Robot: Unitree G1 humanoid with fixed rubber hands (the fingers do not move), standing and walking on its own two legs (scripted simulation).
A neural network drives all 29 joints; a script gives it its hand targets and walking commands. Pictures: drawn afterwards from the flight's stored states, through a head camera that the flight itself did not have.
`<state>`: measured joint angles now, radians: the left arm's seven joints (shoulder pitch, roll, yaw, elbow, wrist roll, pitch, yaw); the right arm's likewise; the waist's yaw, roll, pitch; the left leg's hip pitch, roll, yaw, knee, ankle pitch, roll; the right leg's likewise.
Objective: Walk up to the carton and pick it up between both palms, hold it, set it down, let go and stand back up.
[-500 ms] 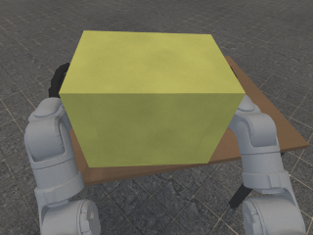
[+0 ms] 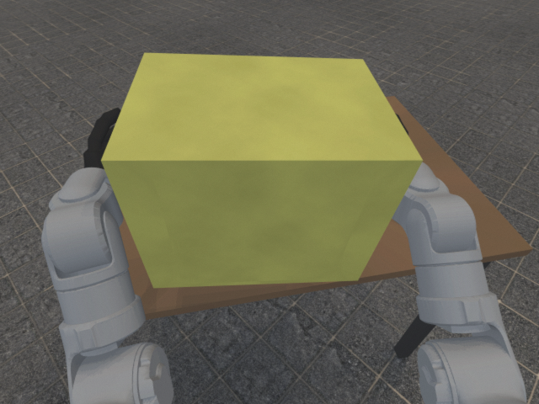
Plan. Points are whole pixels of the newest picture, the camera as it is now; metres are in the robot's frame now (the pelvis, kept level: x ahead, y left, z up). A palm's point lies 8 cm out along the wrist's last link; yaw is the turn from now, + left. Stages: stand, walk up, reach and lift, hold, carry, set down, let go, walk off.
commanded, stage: hold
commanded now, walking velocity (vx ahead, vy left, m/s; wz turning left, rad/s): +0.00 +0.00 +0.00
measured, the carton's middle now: (257, 173) +0.35 +0.00 +0.20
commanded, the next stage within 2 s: none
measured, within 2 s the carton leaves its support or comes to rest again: neither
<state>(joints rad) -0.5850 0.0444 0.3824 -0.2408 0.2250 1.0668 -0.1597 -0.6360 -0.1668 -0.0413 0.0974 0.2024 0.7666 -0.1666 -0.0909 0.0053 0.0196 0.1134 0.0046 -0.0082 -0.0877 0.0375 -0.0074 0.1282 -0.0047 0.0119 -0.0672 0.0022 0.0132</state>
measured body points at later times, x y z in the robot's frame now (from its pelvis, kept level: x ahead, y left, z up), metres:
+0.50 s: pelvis +0.00 +0.00 +0.00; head -0.02 +0.00 +0.45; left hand +0.36 +0.18 +0.22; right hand +0.37 -0.18 +0.20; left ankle +0.00 +0.12 -0.76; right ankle -0.01 -0.12 -0.76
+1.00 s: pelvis +0.00 +0.00 +0.00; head -0.02 +0.00 +0.45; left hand +0.36 +0.18 +0.22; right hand +0.37 -0.19 +0.20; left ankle +0.00 +0.12 -0.76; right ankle -0.01 -0.12 -0.76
